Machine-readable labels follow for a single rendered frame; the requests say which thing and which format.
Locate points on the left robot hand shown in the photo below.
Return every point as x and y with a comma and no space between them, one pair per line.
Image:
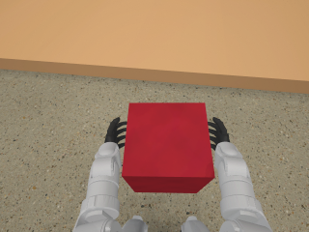
113,132

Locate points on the robot left forearm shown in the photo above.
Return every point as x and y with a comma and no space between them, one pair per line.
102,191

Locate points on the left robot shin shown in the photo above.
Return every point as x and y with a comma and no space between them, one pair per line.
137,217

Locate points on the robot right thigh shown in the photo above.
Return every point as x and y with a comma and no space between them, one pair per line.
194,226

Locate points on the carton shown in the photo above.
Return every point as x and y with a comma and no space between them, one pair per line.
167,147

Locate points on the robot right forearm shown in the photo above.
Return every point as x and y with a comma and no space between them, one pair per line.
238,198

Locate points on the right robot hand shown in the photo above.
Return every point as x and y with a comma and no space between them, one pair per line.
220,132

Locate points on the robot left upper arm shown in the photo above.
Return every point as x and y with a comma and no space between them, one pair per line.
103,225

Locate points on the robot right upper arm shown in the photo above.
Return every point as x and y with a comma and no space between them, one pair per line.
238,225

